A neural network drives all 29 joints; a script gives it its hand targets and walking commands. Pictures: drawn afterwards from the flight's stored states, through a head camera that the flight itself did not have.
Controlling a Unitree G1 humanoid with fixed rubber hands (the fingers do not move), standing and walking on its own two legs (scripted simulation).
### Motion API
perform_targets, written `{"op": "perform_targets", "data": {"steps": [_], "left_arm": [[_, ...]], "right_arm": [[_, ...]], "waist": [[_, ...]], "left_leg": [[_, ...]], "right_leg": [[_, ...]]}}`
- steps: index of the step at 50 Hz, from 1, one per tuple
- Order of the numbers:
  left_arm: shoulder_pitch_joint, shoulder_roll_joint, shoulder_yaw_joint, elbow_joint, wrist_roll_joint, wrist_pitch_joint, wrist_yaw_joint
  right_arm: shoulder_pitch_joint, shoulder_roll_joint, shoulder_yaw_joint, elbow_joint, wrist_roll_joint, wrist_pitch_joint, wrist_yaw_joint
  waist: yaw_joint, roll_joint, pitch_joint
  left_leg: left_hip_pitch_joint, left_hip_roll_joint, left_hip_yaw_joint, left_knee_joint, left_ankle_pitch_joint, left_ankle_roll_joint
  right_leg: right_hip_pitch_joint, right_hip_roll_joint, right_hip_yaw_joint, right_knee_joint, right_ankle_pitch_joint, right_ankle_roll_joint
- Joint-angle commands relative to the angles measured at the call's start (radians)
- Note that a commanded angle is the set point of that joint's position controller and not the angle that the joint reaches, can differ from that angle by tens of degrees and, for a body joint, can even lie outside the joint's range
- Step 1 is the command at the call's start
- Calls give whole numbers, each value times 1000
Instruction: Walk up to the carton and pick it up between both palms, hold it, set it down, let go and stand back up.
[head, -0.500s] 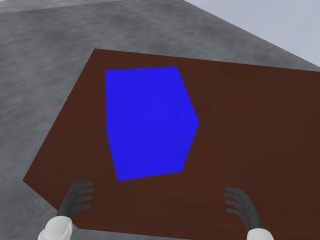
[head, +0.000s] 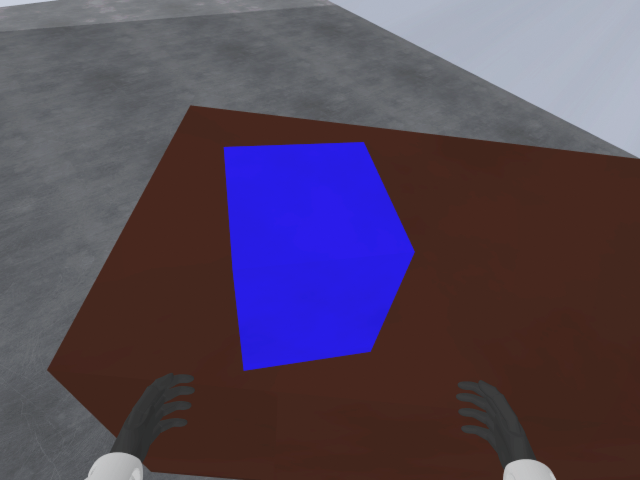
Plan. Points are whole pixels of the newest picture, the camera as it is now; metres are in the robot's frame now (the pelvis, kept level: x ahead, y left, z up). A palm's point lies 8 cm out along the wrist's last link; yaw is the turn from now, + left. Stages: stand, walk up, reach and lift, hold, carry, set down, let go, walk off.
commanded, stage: stand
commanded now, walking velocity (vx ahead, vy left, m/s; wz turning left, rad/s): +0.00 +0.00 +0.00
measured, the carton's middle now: (303, 257) +0.41 +0.04 +0.02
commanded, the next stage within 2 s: none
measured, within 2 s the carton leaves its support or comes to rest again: neither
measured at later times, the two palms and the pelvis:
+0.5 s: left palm (136, 441) +0.17 +0.22 -0.05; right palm (511, 450) +0.18 -0.23 -0.03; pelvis +0.00 +0.00 +0.00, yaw +0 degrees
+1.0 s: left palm out of the picture +0.13 +0.27 -0.09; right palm (512, 449) +0.18 -0.23 -0.03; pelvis +0.01 +0.00 +0.00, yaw +0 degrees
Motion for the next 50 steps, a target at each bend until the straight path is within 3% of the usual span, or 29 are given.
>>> {"op": "perform_targets", "data": {"steps": [1,4,6,12,15,20,22,24,26,29,33,34,39,41,43,48,50], "left_arm": [[-58,317,93,87,58,19,104],[-78,322,98,87,59,16,104],[-66,321,98,90,57,17,104],[-70,321,99,94,52,16,101],[-70,320,99,92,52,16,103],[-70,330,101,98,50,14,101],[-72,320,101,98,46,17,100],[-71,336,105,105,48,15,102],[-79,320,102,101,48,15,100],[-68,326,98,109,43,12,101],[-91,330,101,118,45,18,104],[-94,320,97,127,45,22,106],[-107,326,82,195,41,17,95],[-99,344,84,210,38,16,93],[-94,363,85,231,37,18,94],[-85,363,78,249,33,21,97],[-87,374,81,256,35,20,99]], "right_arm": [[-22,-278,-99,11,-120,58,-42],[-4,-288,-100,22,-117,60,-43],[-9,-295,-102,16,-117,60,-41],[0,-296,-99,25,-114,59,-42],[-8,-283,-98,18,-109,59,-44],[-2,-290,-99,26,-108,60,-40],[-8,-299,-99,25,-109,58,-39],[-26,-292,-100,18,-104,55,-39],[-17,-295,-98,21,-106,55,-40],[-21,-289,-99,19,-105,53,-42],[0,-293,-99,23,-104,55,-42],[13,-306,-99,28,-107,53,-46],[-20,-302,-93,18,-107,50,-47],[-27,-308,-92,13,-109,49,-49],[-21,-309,-90,11,-103,52,-52],[-14,-319,-84,14,-101,50,-58],[-24,-307,-77,6,-101,45,-55]], "waist": [[3,158,44],[-5,143,52],[-4,174,52],[-2,144,52],[-9,158,56],[-8,132,52],[-6,172,47],[-7,135,49],[-10,164,52],[-11,145,48],[-20,126,50],[-21,168,48],[-9,183,38],[4,227,39],[4,194,32],[7,231,35],[11,217,20]], "left_leg": [[-115,13,-53,-107,-121,88],[-122,16,-55,-120,-125,86],[-117,18,-48,-115,-115,84],[-127,17,-51,-115,-113,88],[-95,18,-43,-96,-47,85],[-93,11,-40,-103,-91,85],[-103,19,-43,-115,-78,86],[-96,16,-45,-103,-72,84],[-94,17,-44,-105,-71,84],[-93,17,-44,-100,-46,86],[-66,1,-12,-73,-21,78],[-49,4,-16,-75,-13,78],[-78,25,-47,-116,-64,85],[-97,32,-52,-128,-61,86],[-109,34,-52,-138,-61,88],[-87,40,-60,-138,-40,85],[-93,36,-55,-140,-46,87]], "right_leg": [[-22,-117,139,-76,-183,-1],[-9,-112,126,-69,-169,0],[-15,-117,134,-69,-160,-3],[9,-124,138,-74,-168,-7],[-14,-136,148,-88,-143,-12],[-22,-131,143,-92,-190,-7],[0,-133,142,-78,-152,-10],[-21,-135,147,-84,-164,-10],[-13,-138,148,-84,-159,-12],[3,-139,148,-84,-124,-10],[-24,-160,165,-121,-198,-18],[-38,-160,177,-120,-193,-25],[-3,-129,146,-74,-135,-19],[18,-132,147,-60,-100,-23],[42,-130,143,-54,-80,-26],[23,-134,148,-55,-48,-33],[45,-133,143,-47,-40,-31]]}}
